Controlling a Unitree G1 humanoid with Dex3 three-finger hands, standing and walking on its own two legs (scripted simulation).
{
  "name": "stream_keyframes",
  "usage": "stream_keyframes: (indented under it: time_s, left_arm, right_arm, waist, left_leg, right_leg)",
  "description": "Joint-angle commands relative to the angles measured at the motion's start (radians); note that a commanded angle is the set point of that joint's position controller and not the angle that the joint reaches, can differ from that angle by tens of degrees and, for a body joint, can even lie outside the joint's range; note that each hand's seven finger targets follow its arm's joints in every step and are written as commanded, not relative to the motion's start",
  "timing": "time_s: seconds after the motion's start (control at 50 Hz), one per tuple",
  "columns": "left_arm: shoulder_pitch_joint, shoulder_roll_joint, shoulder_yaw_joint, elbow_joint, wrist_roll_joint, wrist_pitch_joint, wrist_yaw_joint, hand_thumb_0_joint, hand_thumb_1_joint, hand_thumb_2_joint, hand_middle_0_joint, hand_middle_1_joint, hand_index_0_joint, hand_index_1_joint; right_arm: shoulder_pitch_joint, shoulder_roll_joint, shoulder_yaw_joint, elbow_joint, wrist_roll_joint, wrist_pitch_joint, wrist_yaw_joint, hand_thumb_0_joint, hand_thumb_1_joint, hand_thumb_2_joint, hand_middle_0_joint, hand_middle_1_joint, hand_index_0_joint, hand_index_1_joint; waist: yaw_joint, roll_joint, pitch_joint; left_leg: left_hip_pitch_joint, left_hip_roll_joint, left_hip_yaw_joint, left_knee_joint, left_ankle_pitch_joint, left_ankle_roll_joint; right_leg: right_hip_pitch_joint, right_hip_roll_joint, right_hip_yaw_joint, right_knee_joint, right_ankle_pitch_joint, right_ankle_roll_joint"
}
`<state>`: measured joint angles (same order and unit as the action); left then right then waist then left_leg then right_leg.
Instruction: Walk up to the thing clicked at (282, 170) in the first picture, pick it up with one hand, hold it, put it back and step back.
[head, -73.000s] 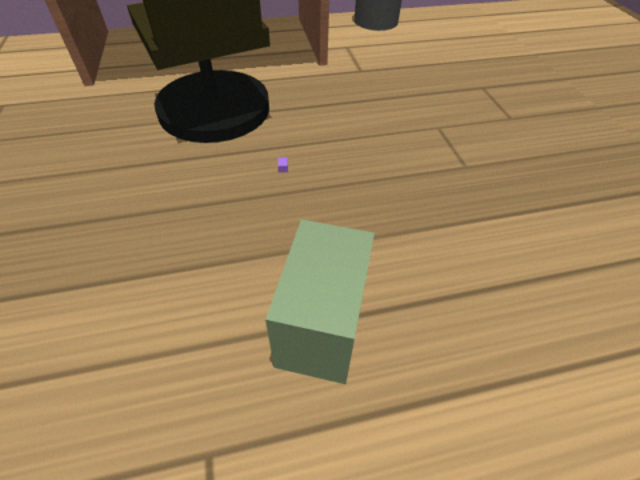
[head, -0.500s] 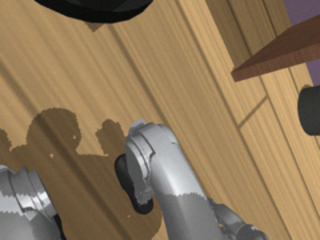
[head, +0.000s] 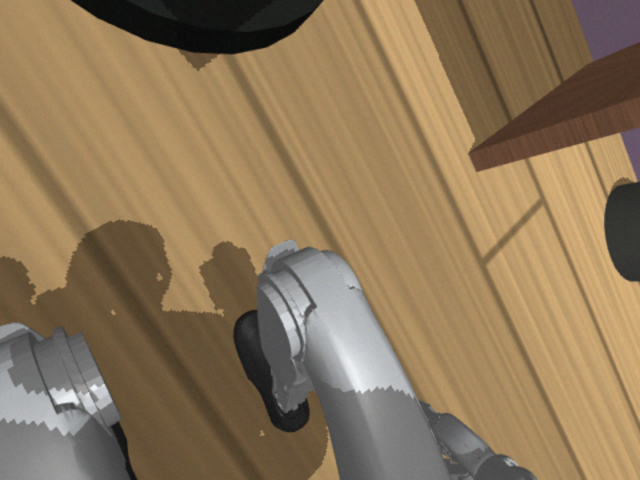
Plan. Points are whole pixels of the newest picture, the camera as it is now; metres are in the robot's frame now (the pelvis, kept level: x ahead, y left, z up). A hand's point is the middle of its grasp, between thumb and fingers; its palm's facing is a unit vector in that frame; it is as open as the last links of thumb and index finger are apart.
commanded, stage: withdraw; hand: left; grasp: from above
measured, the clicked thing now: out of the picture +0.46 +0.34 -0.29
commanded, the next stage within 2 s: home in 0.60 s
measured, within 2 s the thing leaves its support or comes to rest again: neither
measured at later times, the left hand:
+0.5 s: hand out of the picture +0.44 +0.34 -0.09, palm faces -0.47 -0.12 -0.88, open 13.4 cm
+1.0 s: hand out of the picture +0.46 +0.34 -0.14, palm faces -0.31 -0.24 -0.92, open 11.1 cm
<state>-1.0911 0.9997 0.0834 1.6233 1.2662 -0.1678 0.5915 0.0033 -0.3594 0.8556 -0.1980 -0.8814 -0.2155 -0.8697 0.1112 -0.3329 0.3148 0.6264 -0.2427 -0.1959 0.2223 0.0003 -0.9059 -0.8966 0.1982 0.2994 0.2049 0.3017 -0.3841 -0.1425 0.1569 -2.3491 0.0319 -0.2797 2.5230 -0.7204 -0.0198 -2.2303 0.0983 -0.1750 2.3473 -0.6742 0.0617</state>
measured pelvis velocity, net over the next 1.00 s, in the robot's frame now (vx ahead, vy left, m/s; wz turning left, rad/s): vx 0.00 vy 0.00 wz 0.10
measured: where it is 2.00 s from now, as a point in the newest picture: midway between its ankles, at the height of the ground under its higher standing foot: (204, 435)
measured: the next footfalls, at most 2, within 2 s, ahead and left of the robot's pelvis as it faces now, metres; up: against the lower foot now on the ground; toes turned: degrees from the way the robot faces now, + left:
none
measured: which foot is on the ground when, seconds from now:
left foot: down 0.00-1.00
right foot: down 0.00-1.00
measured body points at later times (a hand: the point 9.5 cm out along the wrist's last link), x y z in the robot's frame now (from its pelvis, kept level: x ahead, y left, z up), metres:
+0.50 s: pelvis -0.01 -0.01 +0.05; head +0.21 +0.09 +0.43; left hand +0.46 +0.34 -0.04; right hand +0.11 -0.27 -0.05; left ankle +0.06 +0.13 -0.28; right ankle +0.11 -0.12 -0.28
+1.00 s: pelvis +0.00 +0.00 +0.02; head +0.24 +0.10 +0.39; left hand +0.47 +0.35 -0.08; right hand +0.05 -0.25 -0.08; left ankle +0.06 +0.13 -0.28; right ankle +0.11 -0.12 -0.28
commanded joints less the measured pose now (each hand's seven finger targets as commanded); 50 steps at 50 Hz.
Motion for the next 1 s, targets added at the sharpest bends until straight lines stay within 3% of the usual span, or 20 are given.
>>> stream_keyframes:
  time_s: [0.0, 0.04, 0.08, 0.14, 0.2, 0.24, 0.3, 0.34, 0.36, 0.44, 0.54, 0.58, 0.68, 0.72, 0.74, 0.78, 0.84, 0.92, 0.94, 0.98]
  left_arm:
    - [-0.292, 0.235, 0.027, -0.288, -0.045, 0.053, 0.005, 0.000, -0.424, 0.902, -0.152, -0.900, -0.156, -0.894]
    - [-0.230, 0.219, 0.043, -0.380, -0.059, 0.085, -0.037, 0.000, -0.421, 0.897, -0.165, -0.887, -0.165, -0.885]
    - [-0.156, 0.142, 0.030, -0.387, -0.085, 0.116, -0.091, 0.000, -0.427, 0.907, -0.156, -0.888, -0.155, -0.888]
    - [-0.155, 0.049, -0.014, -0.409, -0.117, 0.145, -0.195, 0.000, -0.428, 0.915, -0.150, -0.901, -0.149, -0.900]
    - [-0.145, -0.015, -0.050, -0.511, -0.140, 0.148, -0.296, 0.000, -0.430, 0.922, -0.158, -0.906, -0.155, -0.909]
    - [-0.194, -0.078, -0.088, -0.563, -0.149, 0.142, -0.356, 0.000, -0.406, 0.910, -0.176, -0.881, -0.170, -0.887]
    - [-0.229, -0.098, -0.108, -0.583, -0.163, 0.119, -0.412, 0.000, -0.396, 0.912, -0.182, -0.877, -0.174, -0.885]
    - [-0.242, -0.083, -0.101, -0.564, -0.152, 0.101, -0.420, 0.000, -0.372, 0.899, -0.188, -0.870, -0.184, -0.874]
    - [-0.222, -0.106, -0.116, -0.531, -0.152, 0.095, -0.424, 0.000, -0.362, 0.892, -0.192, -0.871, -0.191, -0.872]
    - [-0.235, -0.072, -0.109, -0.445, -0.131, 0.067, -0.410, 0.000, -0.352, 0.887, -0.194, -0.867, -0.195, -0.866]
    - [-0.294, -0.022, -0.099, -0.318, -0.083, 0.027, -0.355, 0.000, -0.333, 0.862, -0.221, -0.840, -0.222, -0.838]
    - [-0.331, 0.017, -0.086, -0.305, -0.063, 0.006, -0.328, 0.000, -0.322, 0.852, -0.221, -0.842, -0.227, -0.835]
    - [-0.382, 0.090, -0.048, -0.241, -0.022, -0.035, -0.246, 0.000, -0.336, 0.850, -0.215, -0.851, -0.224, -0.840]
    - [-0.411, 0.130, -0.018, -0.278, -0.011, -0.041, -0.218, 0.000, -0.185, 0.877, -0.236, -0.691, -0.213, -0.680]
    - [-0.392, 0.104, -0.020, -0.268, -0.018, -0.039, -0.211, 0.000, -0.133, 0.884, -0.235, -0.613, -0.213, -0.633]
    - [-0.403, 0.110, -0.001, -0.354, -0.030, -0.031, -0.197, 0.000, -0.008, 0.898, -0.234, -0.584, -0.214, -0.602]
    - [-0.326, 0.101, 0.036, -0.437, -0.087, 0.006, -0.202, 0.000, 0.136, 0.923, -0.235, -0.560, -0.217, -0.576]
    - [-0.212, 0.082, 0.076, -0.572, -0.214, 0.069, -0.250, 0.000, 0.372, 0.899, -0.220, -0.465, -0.208, -0.476]
    - [-0.182, 0.061, 0.083, -0.610, -0.256, 0.089, -0.268, 0.000, 0.452, 0.874, -0.211, -0.418, -0.202, -0.426]
    - [-0.102, -0.013, 0.059, -0.667, -0.332, 0.126, -0.319, 0.000, 0.599, 0.875, -0.205, -0.374, -0.200, -0.379]
  right_arm:
    - [0.188, -0.313, -0.142, 0.016, 0.034, 0.007, 0.001, 0.000, -0.901, -0.900, 0.200, 0.300, 0.200, 0.300]
    - [0.189, -0.297, -0.172, 0.011, 0.053, 0.022, 0.009, 0.000, -0.900, -0.900, 0.200, 0.300, 0.200, 0.300]
    - [0.196, -0.282, -0.205, 0.014, 0.073, 0.048, 0.019, 0.000, -0.898, -0.900, 0.200, 0.300, 0.200, 0.300]
    - [0.230, -0.276, -0.243, 0.014, 0.104, 0.085, 0.020, 0.000, -0.897, -0.900, 0.200, 0.300, 0.200, 0.300]
    - [0.256, -0.271, -0.279, 0.010, 0.129, 0.127, 0.006, 0.000, -0.899, -0.901, 0.200, 0.300, 0.200, 0.300]
    - [0.279, -0.266, -0.297, 0.009, 0.142, 0.155, -0.011, 0.000, -0.898, -0.902, 0.200, 0.300, 0.200, 0.300]
    - [0.286, -0.247, -0.310, -0.003, 0.155, 0.186, -0.045, 0.000, -0.895, -0.901, 0.200, 0.300, 0.200, 0.300]
    - [0.288, -0.236, -0.306, -0.001, 0.156, 0.203, -0.074, 0.000, -0.890, -0.899, 0.200, 0.300, 0.200, 0.300]
    - [0.280, -0.218, -0.298, -0.003, 0.154, 0.207, -0.083, 0.000, -0.887, -0.897, 0.200, 0.300, 0.200, 0.300]
    - [0.263, -0.203, -0.275, -0.001, 0.150, 0.216, -0.120, 0.000, -0.884, -0.895, 0.200, 0.300, 0.200, 0.300]
    - [0.242, -0.210, -0.239, 0.007, 0.134, 0.208, -0.140, 0.000, -0.887, -0.895, 0.200, 0.300, 0.200, 0.300]
    - [0.241, -0.205, -0.226, 0.009, 0.126, 0.202, -0.140, 0.000, -0.885, -0.893, 0.200, 0.300, 0.200, 0.300]
    - [0.244, -0.226, -0.205, 0.006, 0.099, 0.186, -0.137, 0.000, -0.889, -0.892, 0.200, 0.299, 0.200, 0.299]
    - [0.254, -0.235, -0.206, 0.001, 0.090, 0.181, -0.136, 0.000, -0.885, -0.895, 0.199, 0.299, 0.199, 0.299]
    - [0.258, -0.235, -0.210, -0.003, 0.085, 0.177, -0.135, 0.000, -0.886, -0.895, 0.199, 0.300, 0.199, 0.300]
    - [0.278, -0.239, -0.219, -0.003, 0.084, 0.170, -0.132, 0.000, -0.887, -0.896, 0.200, 0.300, 0.199, 0.300]
    - [0.302, -0.243, -0.249, -0.005, 0.095, 0.161, -0.124, 0.000, -0.889, -0.896, 0.200, 0.299, 0.199, 0.299]
    - [0.333, -0.226, -0.295, -0.004, 0.125, 0.171, -0.106, 0.000, -0.892, -0.898, 0.200, 0.300, 0.200, 0.300]
    - [0.336, -0.223, -0.311, -0.002, 0.136, 0.177, -0.106, 0.000, -0.894, -0.898, 0.200, 0.300, 0.200, 0.300]
    - [0.339, -0.204, -0.326, 0.006, 0.158, 0.188, -0.101, 0.000, -0.896, -0.899, 0.200, 0.300, 0.200, 0.300]
  waist:
    - [0.026, 0.718, -0.829]
    - [0.084, 0.753, -0.915]
    - [0.100, 0.723, -0.897]
    - [0.078, 0.559, -0.830]
    - [0.106, 0.535, -0.855]
    - [0.077, 0.485, -0.855]
    - [0.071, 0.403, -0.825]
    - [0.083, 0.371, -0.816]
    - [0.077, 0.356, -0.798]
    - [0.095, 0.337, -0.772]
    - [0.068, 0.365, -0.716]
    - [0.071, 0.388, -0.770]
    - [0.054, 0.451, -0.797]
    - [0.066, 0.527, -0.843]
    - [0.060, 0.530, -0.836]
    - [0.065, 0.588, -0.907]
    - [0.108, 0.628, -0.988]
    - [0.167, 0.619, -1.122]
    - [0.188, 0.608, -1.141]
    - [0.190, 0.576, -1.138]
  left_leg:
    - [0.601, 0.026, 0.139, -0.275, 0.332, 0.009]
    - [0.643, 0.020, 0.150, -0.290, 0.369, 0.007]
    - [0.592, 0.011, 0.166, -0.306, 0.348, 0.013]
    - [0.497, 0.002, 0.173, -0.328, 0.265, 0.034]
    - [0.552, -0.007, 0.167, -0.393, 0.230, 0.026]
    - [0.564, -0.014, 0.169, -0.404, 0.229, 0.028]
    - [0.533, -0.023, 0.177, -0.412, 0.196, 0.035]
    - [0.512, -0.031, 0.193, -0.410, 0.203, 0.039]
    - [0.498, -0.030, 0.200, -0.417, 0.194, 0.042]
    - [0.486, -0.034, 0.213, -0.427, 0.175, 0.048]
    - [0.460, -0.035, 0.206, -0.416, 0.135, 0.047]
    - [0.471, -0.031, 0.208, -0.405, 0.153, 0.049]
    - [0.496, -0.030, 0.203, -0.370, 0.158, 0.041]
    - [0.544, -0.026, 0.203, -0.372, 0.174, 0.034]
    - [0.548, -0.023, 0.198, -0.366, 0.173, 0.030]
    - [0.607, -0.022, 0.200, -0.367, 0.209, 0.025]
    - [0.651, -0.026, 0.211, -0.380, 0.266, 0.021]
    - [0.706, -0.024, 0.221, -0.427, 0.305, 0.028]
    - [0.730, -0.025, 0.225, -0.444, 0.313, 0.030]
    - [0.759, -0.024, 0.227, -0.474, 0.329, 0.038]
  right_leg:
    - [0.373, 0.021, -0.088, -0.184, 0.354, -0.093]
    - [0.372, 0.016, -0.074, -0.180, 0.367, -0.098]
    - [0.357, 0.015, -0.058, -0.192, 0.352, -0.100]
    - [0.340, 0.011, -0.041, -0.247, 0.289, -0.099]
    - [0.358, -0.003, -0.029, -0.281, 0.238, -0.110]
    - [0.363, -0.009, -0.021, -0.313, 0.234, -0.113]
    - [0.361, -0.013, 0.000, -0.349, 0.191, -0.116]
    - [0.384, -0.021, 0.010, -0.369, 0.190, -0.115]
    - [0.395, -0.020, 0.016, -0.378, 0.183, -0.109]
    - [0.392, -0.026, 0.031, -0.385, 0.157, -0.106]
    - [0.330, -0.026, 0.027, -0.355, 0.106, -0.112]
    - [0.349, -0.023, 0.030, -0.328, 0.136, -0.102]
    - [0.329, -0.023, 0.016, -0.288, 0.137, -0.103]
    - [0.320, -0.024, 0.003, -0.267, 0.158, -0.105]
    - [0.308, -0.022, -0.002, -0.258, 0.155, -0.109]
    - [0.309, -0.027, -0.017, -0.244, 0.202, -0.108]
    - [0.328, -0.037, -0.020, -0.245, 0.247, -0.108]
    - [0.424, -0.035, -0.003, -0.283, 0.280, -0.105]
    - [0.433, -0.037, 0.006, -0.299, 0.285, -0.105]
    - [0.467, -0.034, 0.019, -0.337, 0.293, -0.099]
